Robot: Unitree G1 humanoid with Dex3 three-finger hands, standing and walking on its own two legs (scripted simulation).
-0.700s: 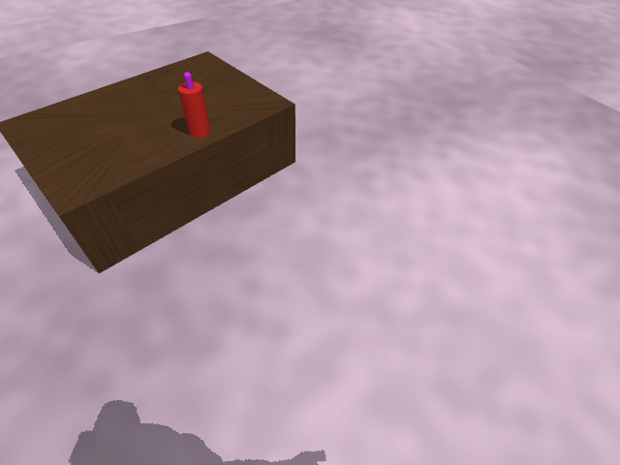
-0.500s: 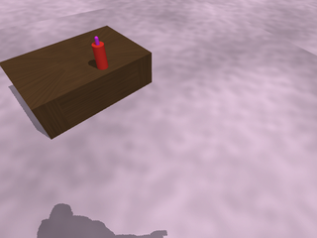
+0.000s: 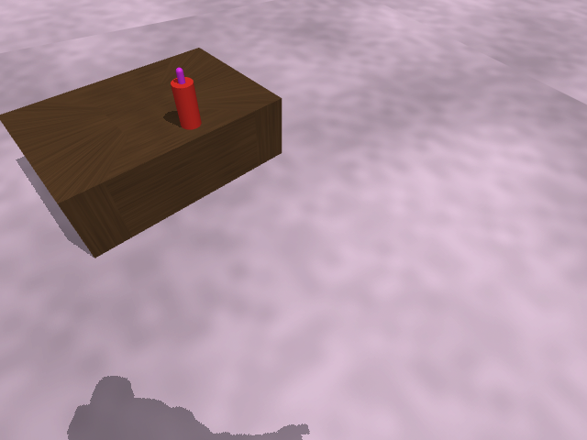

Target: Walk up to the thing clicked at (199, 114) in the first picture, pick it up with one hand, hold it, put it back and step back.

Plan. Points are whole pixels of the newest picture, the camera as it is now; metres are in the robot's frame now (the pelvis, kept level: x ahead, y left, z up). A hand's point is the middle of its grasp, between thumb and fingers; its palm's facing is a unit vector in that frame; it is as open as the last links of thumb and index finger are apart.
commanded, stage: stand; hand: right
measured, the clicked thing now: (185, 97) +1.38 +0.46 -0.33
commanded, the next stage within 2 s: walk up in 0.42 s
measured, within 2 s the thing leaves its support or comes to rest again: neither
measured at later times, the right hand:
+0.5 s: hand out of the picture +0.08 -0.25 -0.16, palm faces -0.09 +0.94 -0.33, open 7.4 cm
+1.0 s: hand (378, 361) +0.28 -0.14 -0.15, palm faces -0.34 +0.86 -0.37, open 7.4 cm
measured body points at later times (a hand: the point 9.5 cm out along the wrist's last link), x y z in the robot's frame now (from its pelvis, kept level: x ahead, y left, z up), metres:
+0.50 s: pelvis +0.01 +0.00 +0.00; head +0.02 +0.01 +0.45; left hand +0.08 +0.31 -0.13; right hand +0.09 -0.30 -0.13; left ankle +0.00 +0.12 -0.74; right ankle +0.00 -0.12 -0.75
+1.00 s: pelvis +0.16 +0.10 -0.02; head +0.17 +0.12 +0.43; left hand +0.15 +0.44 -0.13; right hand +0.30 -0.18 -0.12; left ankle +0.10 +0.23 -0.75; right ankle +0.28 +0.00 -0.72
